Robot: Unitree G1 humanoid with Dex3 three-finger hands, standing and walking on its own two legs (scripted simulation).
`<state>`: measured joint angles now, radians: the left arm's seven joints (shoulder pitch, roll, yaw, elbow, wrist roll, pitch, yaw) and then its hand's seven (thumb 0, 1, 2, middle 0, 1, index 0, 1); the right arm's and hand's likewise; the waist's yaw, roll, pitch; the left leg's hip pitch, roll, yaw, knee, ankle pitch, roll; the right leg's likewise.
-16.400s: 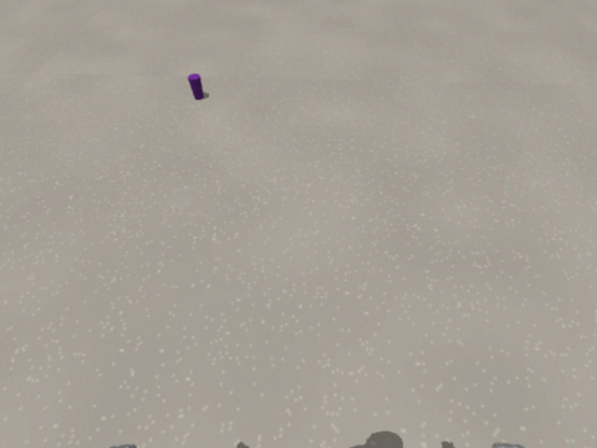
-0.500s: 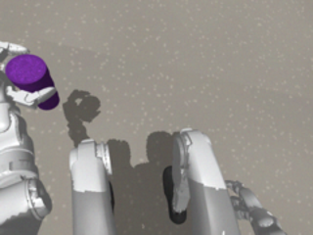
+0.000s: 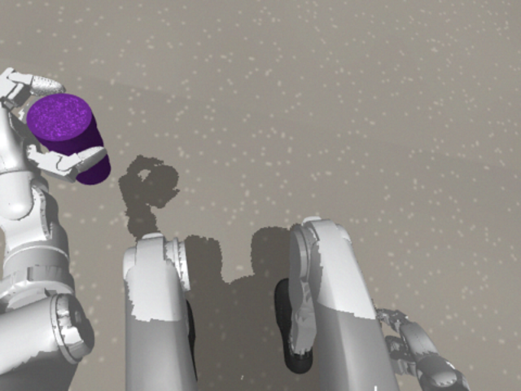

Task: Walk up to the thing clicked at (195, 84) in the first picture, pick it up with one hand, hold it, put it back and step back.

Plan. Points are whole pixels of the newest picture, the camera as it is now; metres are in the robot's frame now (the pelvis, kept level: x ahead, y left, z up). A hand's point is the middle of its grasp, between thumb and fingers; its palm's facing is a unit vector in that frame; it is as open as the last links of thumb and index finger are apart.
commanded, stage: lift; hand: left
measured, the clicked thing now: (78, 146) +0.45 +0.25 -0.06
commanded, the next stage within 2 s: none
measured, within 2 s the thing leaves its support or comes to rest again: neither
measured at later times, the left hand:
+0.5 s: hand (24, 111) +0.44 +0.25 +0.07, palm faces +0.19 -0.98 -0.05, open 10.8 cm
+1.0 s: hand out of the picture +0.41 +0.24 +0.25, palm faces +0.22 -0.97 -0.04, open 10.8 cm
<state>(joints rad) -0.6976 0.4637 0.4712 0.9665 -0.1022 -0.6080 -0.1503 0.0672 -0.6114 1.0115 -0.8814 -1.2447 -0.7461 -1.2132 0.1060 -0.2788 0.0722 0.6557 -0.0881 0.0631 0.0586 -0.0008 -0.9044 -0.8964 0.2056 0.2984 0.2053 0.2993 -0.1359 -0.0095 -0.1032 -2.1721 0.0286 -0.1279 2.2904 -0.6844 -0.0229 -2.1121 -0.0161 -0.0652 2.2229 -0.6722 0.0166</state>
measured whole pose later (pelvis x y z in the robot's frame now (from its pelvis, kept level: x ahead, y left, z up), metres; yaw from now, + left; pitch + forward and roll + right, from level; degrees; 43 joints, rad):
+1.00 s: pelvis +0.04 +0.01 +0.22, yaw +4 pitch +26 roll -4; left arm -0.23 0.27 0.24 0.33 -0.18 -0.27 -0.05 0.05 -0.61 1.00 -0.89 -1.22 -0.76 -1.19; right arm 0.16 -0.23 0.00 0.60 0.05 0.01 -0.04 0.00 -0.91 -0.89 0.20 0.30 0.20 0.30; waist -0.04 0.03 -0.19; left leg -1.42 0.05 -0.06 1.59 -0.63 -0.01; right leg -1.37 -0.02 -0.05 1.54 -0.62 0.02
